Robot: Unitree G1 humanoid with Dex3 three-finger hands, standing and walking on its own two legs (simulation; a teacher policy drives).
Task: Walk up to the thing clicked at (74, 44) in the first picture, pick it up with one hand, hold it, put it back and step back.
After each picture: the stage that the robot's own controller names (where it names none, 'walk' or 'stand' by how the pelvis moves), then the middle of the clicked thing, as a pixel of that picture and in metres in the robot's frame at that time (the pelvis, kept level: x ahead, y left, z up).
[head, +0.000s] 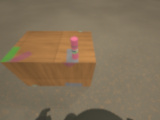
stand; (74, 49) +0.67 +0.16 -0.04
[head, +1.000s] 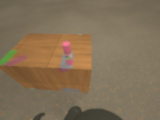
walk; (68, 54) +0.58 +0.24 -0.02
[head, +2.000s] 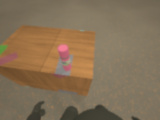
stand; (65, 59) +0.45 +0.21 +0.00
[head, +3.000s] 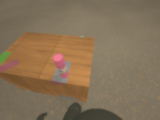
stand; (61, 67) +0.40 +0.24 -0.03
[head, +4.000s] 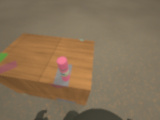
stand; (64, 70) +0.39 +0.20 -0.03
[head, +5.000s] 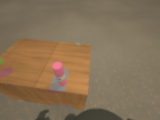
stand; (60, 75) +0.36 +0.23 -0.04
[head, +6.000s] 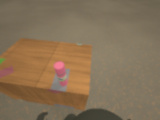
stand; (61, 75) +0.36 +0.22 -0.04
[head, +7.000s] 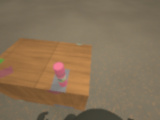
stand; (61, 75) +0.35 +0.22 -0.04
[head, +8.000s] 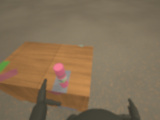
rise first; (61, 76) +0.35 +0.24 -0.04
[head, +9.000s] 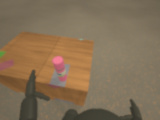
go down; (60, 70) +0.37 +0.23 -0.02
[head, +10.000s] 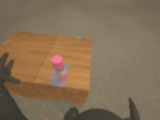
go down; (60, 70) +0.38 +0.22 +0.00
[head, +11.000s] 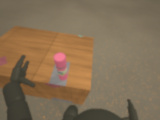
close in; (61, 68) +0.37 +0.21 +0.01
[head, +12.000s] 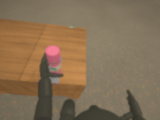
close; (54, 63) +0.38 +0.21 +0.05
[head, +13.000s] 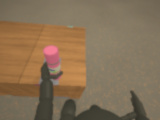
lift; (54, 65) +0.36 +0.21 +0.06
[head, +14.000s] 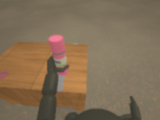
lift; (60, 58) +0.36 +0.18 +0.19
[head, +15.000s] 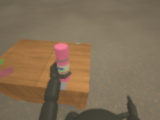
hold; (63, 64) +0.34 +0.17 +0.14
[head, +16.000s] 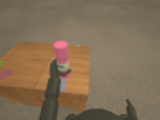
hold; (63, 62) +0.34 +0.17 +0.16
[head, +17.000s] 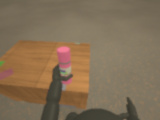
crouch; (65, 67) +0.33 +0.16 +0.11
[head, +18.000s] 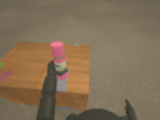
crouch; (60, 62) +0.36 +0.19 +0.14
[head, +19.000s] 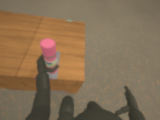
lower; (50, 58) +0.40 +0.23 +0.05
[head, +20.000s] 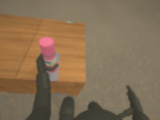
lower; (50, 57) +0.41 +0.23 +0.07
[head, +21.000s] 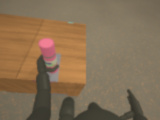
lower; (50, 58) +0.40 +0.23 +0.06
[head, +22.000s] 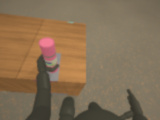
lower; (50, 58) +0.40 +0.23 +0.06
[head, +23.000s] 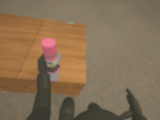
loosen; (51, 58) +0.40 +0.23 +0.06
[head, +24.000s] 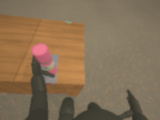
withdraw; (47, 62) +0.38 +0.24 +0.05
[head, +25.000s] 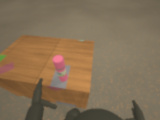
sink last; (61, 69) +0.37 +0.23 +0.01
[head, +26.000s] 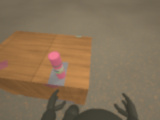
stand; (58, 67) +0.38 +0.24 +0.02
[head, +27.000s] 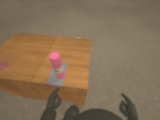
stand; (58, 67) +0.39 +0.24 +0.02
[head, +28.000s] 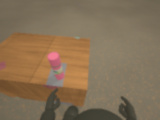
stand; (57, 67) +0.38 +0.24 +0.02
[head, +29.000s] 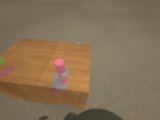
stand; (61, 72) +0.39 +0.23 -0.04
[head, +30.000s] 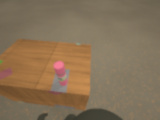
stand; (61, 74) +0.36 +0.22 -0.04
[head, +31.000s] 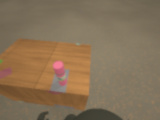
stand; (61, 74) +0.36 +0.22 -0.04
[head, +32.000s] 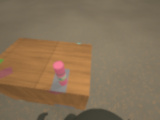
walk; (61, 74) +0.36 +0.22 -0.04
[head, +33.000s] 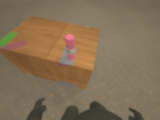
walk; (70, 48) +0.57 +0.18 -0.02
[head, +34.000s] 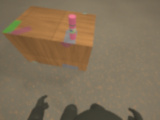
walk; (72, 28) +0.82 +0.20 -0.02
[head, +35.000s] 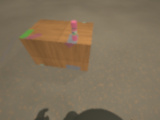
stand; (74, 31) +1.00 +0.22 -0.02
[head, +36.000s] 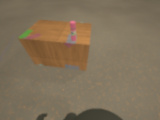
stand; (73, 31) +1.03 +0.23 -0.04
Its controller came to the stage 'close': yes
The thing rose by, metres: 0.22
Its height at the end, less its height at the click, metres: +0.00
